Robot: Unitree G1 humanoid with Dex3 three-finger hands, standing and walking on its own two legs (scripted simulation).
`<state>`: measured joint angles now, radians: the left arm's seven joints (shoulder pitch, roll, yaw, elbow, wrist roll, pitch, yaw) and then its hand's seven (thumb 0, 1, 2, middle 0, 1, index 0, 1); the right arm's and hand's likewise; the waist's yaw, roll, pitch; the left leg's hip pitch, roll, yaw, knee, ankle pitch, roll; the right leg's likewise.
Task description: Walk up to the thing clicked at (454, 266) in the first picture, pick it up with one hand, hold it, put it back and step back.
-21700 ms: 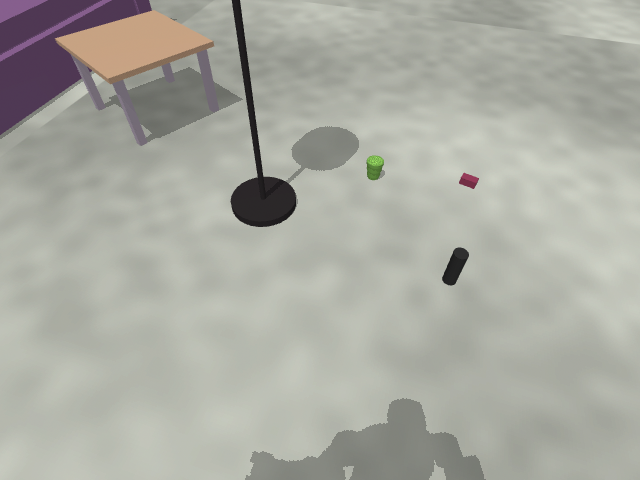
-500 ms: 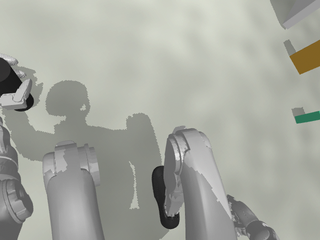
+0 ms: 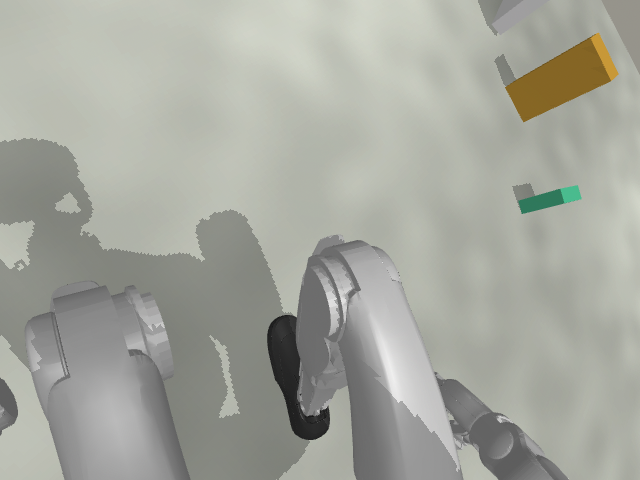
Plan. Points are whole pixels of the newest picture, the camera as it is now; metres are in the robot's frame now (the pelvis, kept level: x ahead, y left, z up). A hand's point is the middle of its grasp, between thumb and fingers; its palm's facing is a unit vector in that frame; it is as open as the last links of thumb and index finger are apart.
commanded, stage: lower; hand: left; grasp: from the side
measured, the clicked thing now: out of the picture +0.45 +0.30 -0.17
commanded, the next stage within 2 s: loosen in 0.76 s
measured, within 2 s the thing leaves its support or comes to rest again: rests again in 0.58 s
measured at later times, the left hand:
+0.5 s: hand out of the picture +0.46 +0.28 -0.17, palm faces +0.37 -0.93 -0.01, open 7.4 cm
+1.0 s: hand out of the picture +0.46 +0.28 -0.18, palm faces +0.38 -0.93 +0.01, open 7.4 cm
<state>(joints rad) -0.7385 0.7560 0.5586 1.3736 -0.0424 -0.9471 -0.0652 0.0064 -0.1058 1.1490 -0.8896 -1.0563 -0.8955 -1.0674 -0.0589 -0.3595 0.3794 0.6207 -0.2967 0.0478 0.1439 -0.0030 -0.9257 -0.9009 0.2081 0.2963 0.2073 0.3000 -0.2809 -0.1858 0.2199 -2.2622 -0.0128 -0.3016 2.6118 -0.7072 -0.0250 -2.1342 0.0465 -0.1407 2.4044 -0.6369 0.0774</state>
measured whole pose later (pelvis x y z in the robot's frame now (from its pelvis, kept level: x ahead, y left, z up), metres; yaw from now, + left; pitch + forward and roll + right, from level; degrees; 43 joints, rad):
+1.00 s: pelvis -0.01 +0.01 +0.00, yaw -4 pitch +14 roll -19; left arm -0.75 0.89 0.53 1.51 -0.05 -1.07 0.03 0.01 -0.06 1.08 -0.89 -1.03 -0.89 -1.04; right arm -0.16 -0.37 0.53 0.55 -0.36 0.06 0.14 -0.01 -0.91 -0.89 0.21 0.30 0.21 0.30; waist -0.30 -0.27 0.31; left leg -2.22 0.00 -0.38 2.66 -0.73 -0.01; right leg -2.08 0.08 -0.20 2.38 -0.61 0.10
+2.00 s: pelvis -0.01 +0.01 +0.02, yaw -1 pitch +21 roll -16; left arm -0.69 0.85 0.53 1.20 0.01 -0.66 -0.17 -0.01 -0.57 0.04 -0.06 -0.03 -0.06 -0.03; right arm 0.00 -0.33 0.29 0.58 -0.17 0.10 0.11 0.00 -0.90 -0.90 0.21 0.30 0.21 0.30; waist -0.19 -0.14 0.10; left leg -2.26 0.02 -0.26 2.54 -0.69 0.02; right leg -2.12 0.04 -0.13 2.32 -0.62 0.05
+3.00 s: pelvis +0.08 -0.01 +0.38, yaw +12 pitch +18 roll -3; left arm 0.23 0.27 0.07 0.23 -0.01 0.20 0.17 -0.01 -0.58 0.03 -0.06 -0.04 -0.06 -0.04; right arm 0.24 -0.22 0.02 0.50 0.04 0.01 -0.14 0.01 -0.90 -0.90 0.21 0.30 0.21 0.30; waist -0.05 0.02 -0.16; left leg -1.01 0.05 -0.06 1.25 -0.56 -0.03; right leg -0.97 -0.02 -0.05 1.19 -0.54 0.02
